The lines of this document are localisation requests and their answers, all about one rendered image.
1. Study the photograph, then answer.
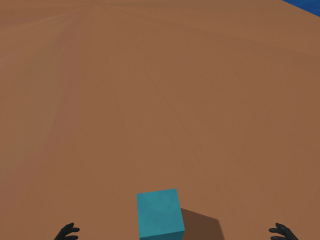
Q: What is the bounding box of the left robot hand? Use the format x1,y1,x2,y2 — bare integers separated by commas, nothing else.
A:
54,222,80,240

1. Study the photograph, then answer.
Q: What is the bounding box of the carton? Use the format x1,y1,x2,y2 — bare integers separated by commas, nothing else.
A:
136,188,185,240

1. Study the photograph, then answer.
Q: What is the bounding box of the right robot hand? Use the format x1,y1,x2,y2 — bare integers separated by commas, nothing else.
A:
269,223,298,240

